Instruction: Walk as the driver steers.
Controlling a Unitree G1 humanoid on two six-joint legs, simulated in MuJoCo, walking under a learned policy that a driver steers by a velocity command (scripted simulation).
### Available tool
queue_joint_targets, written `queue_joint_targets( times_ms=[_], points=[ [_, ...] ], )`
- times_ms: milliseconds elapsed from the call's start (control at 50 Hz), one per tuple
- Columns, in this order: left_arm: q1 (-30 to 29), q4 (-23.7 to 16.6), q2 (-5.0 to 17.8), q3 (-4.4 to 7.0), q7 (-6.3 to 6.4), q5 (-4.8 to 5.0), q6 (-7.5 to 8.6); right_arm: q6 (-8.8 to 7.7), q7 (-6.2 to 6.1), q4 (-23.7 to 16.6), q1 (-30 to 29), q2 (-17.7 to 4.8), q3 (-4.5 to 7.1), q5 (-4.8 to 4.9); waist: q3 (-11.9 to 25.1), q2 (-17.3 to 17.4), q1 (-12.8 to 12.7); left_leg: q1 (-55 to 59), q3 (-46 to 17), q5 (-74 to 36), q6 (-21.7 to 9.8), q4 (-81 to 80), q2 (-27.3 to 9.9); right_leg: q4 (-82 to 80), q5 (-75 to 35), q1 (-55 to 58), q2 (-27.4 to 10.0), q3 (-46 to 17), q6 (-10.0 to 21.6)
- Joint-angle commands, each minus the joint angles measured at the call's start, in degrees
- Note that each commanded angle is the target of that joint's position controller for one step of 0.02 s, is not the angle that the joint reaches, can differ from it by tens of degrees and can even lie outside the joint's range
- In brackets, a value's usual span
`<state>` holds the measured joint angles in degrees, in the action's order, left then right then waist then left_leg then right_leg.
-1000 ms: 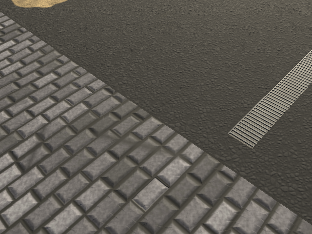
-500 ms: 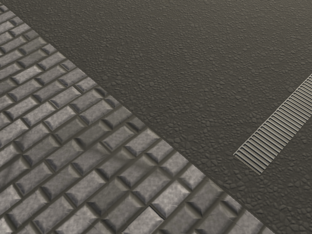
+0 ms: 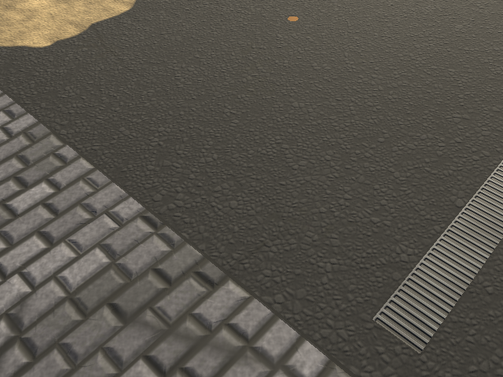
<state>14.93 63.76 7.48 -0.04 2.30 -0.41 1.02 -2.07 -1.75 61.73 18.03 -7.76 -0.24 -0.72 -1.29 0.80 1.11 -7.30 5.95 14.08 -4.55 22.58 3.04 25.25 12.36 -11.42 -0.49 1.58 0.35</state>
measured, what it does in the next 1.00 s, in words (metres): walks ahead: right foot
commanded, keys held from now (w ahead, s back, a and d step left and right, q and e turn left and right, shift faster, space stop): no key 0.54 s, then w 0.44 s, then w+q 0.02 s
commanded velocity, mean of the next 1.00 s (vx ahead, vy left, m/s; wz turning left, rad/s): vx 0.14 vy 0.00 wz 0.00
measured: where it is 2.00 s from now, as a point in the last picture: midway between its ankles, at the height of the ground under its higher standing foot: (262, 333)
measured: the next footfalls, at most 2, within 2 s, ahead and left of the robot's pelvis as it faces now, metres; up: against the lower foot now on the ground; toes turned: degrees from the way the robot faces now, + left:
right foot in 0.92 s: +0.19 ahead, -0.16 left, +0.00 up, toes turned -5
left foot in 1.44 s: +0.50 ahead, +0.02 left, +0.00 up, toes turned +18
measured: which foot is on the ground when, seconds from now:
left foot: down 0.00-0.94, up 0.96-1.00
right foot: down 0.00-0.64, up 0.66-0.90, down 0.92-1.00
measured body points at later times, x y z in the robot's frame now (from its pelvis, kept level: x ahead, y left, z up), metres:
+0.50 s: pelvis +0.02 -0.01 +0.00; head +0.02 -0.01 +0.45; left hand +0.00 +0.19 -0.16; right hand -0.01 -0.22 -0.16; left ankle -0.02 +0.07 -0.74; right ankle +0.02 -0.11 -0.74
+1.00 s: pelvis +0.13 -0.07 -0.01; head +0.14 -0.09 +0.44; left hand +0.18 +0.17 -0.15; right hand +0.05 -0.30 -0.17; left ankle +0.00 +0.05 -0.69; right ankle +0.16 -0.15 -0.74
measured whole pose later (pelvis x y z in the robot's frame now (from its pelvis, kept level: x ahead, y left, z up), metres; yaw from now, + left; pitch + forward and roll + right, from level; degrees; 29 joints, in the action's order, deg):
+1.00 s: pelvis +0.13 -0.07 -0.01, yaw +1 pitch +0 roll +0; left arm 14.0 57.8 10.1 3.5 -0.2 -1.4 4.4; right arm -3.4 -0.1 64.8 26.5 -10.5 2.3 -1.5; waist -1.3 2.4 0.8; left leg -11.1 1.3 26.0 -4.3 51.7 -1.6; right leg 33.1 14.8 -17.4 0.4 6.5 3.7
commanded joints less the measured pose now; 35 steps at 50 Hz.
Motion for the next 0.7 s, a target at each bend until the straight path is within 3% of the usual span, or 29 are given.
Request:
queue_joint_targets(
  times_ms=[20, 180, 540, 560, 600, 620, 660, 680, 700],
  points=[
    [3.7, 0.1, 4.3, 0.48, 0.41, 0.27, 0.46, 0.16, -0.25, 0.3, 5.4, -4.1, 0.76, 0.07, -2.1, -3.5, -0.1, -0.7, -8.1, -9.6, 0.2, -4.6, -8.5, -5.2, -11.8, 1.4, -5.6, -6.4, 2.3],
    [5.1, 1.5, 3.9, 0.36, 0.51, 0.04, 0.29, 0.59, -0.82, 1.9, 4.8, -3.2, 0.55, 0.23, -2.4, -0.8, -0.6, 0.3, -7.9, -10.3, 0.7, -4.9, -8.7, -5.8, -12.9, 2.7, -5.6, -6.2, 2.6],
    [6.7, 3.4, 2.9, -0.06, 0.55, 0.02, -0.29, 0.76, -1.14, 4.0, 6.3, -2.5, -0.01, 0.17, -3.9, -0.9, -1.0, -0.9, -8.4, -9.4, 0.9, -5.3, -9.2, -6.6, -10.4, 3.1, -5.2, -5.7, 2.6],
    [7.2, 3.6, 2.6, -0.17, 0.51, -0.04, -0.34, 0.75, -1.09, 4.2, 6.9, -2.2, -0.1, 0.09, -2.8, -0.8, -0.9, -0.5, -8.3, -4.9, 0.7, -6.0, -8.8, -7.0, -6.5, 3.5, -4.7, -5.5, 2.7],
    [7.0, 3.3, 3.7, 0.41, 0.34, -0.25, -0.58, 1.06, -0.94, 4.3, 7.9, -4.0, 0.79, -0.02, -4.0, 0.4, -0.4, -1.5, -8.8, 9.8, -0.7, -5.9, -7.5, -3.8, 6.1, 0.8, -1.8, -3.5, 3.6],
    [6.6, 2.7, 3.9, 0.72, 0.07, -0.48, -0.71, 1.33, -0.79, 4.2, 8.6, -5.1, 1.37, -0.06, -5.7, 2.3, 0.0, -2.6, -11.3, 19.7, -2.3, -7.0, -8.3, -0.6, 13.7, -2.8, -0.1, -2.0, 4.2],
    [3.1, 0.2, 2.4, 0.63, -0.81, -1.33, -0.5, 1.63, -0.58, 4.8, 13.1, -7.0, 2.42, 0.08, -11.0, 6.3, 2.3, -2.1, -21.7, 34.7, -6.9, -13.8, -15.6, 8.9, 17.4, -13.7, 2.2, 2.0, 4.2],
    [0.8, -1.4, 1.5, 0.45, -1.26, -2.02, -0.11, 1.53, -0.54, 5.0, 14.3, -7.7, 2.9, 0.0, -13.3, 7.5, 2.9, -2.5, -26.7, 36.3, -9.3, -16.5, -20.1, 13.9, 14.4, -16.9, 0.9, 3.5, 4.1],
    [-1.4, -3.0, 2.2, 0.7, -1.67, -2.07, 0.38, 1.21, -0.44, 5.0, 14.8, -7.4, 3.06, -0.41, -14.2, 6.5, 3.2, -2.4, -29.4, 34.1, -11.0, -18.3, -22.4, 18.6, 13.7, -20.2, -0.9, 2.5, 4.2]
  ],
)
Keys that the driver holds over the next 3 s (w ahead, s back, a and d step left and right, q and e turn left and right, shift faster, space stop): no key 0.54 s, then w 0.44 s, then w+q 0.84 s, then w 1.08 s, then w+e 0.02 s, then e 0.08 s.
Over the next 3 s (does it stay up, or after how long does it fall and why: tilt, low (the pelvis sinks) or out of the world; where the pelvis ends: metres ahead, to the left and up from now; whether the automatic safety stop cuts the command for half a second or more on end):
stays up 1.11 0.30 0.00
